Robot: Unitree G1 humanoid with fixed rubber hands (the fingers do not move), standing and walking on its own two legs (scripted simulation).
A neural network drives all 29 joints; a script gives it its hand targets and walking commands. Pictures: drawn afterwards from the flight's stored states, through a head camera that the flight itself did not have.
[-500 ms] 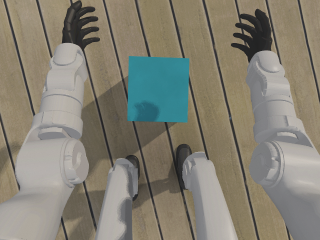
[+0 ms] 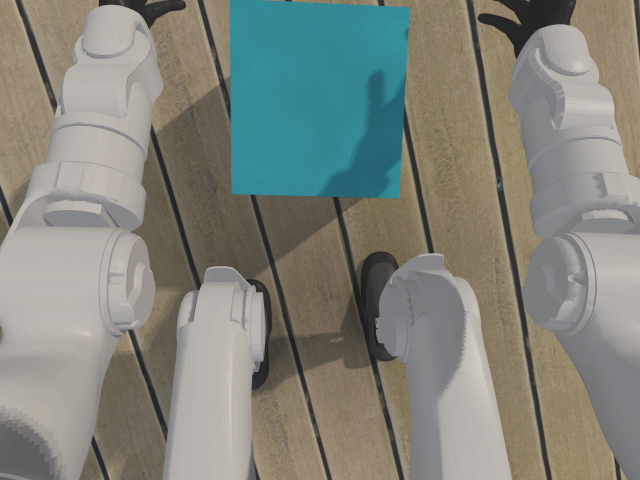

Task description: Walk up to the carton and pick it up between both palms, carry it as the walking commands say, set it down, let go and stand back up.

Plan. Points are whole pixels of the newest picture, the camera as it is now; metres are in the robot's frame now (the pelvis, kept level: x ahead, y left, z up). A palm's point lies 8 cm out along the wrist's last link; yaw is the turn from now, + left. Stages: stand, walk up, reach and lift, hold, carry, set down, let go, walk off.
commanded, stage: reach and lift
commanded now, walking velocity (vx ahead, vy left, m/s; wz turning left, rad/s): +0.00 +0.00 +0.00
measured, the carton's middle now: (315, 117) +0.49 -0.02 -0.35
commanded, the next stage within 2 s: none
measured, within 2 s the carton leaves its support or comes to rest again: neither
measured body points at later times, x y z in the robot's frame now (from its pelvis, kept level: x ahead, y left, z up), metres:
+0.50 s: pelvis -0.01 +0.00 -0.08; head +0.37 +0.00 +0.14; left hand +0.57 +0.15 -0.28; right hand +0.53 -0.22 -0.28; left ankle +0.09 +0.12 -0.42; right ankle +0.12 -0.12 -0.42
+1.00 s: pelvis -0.01 +0.00 -0.09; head +0.37 +0.00 +0.14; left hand +0.57 +0.14 -0.28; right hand +0.54 -0.21 -0.28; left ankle +0.09 +0.13 -0.42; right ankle +0.12 -0.12 -0.42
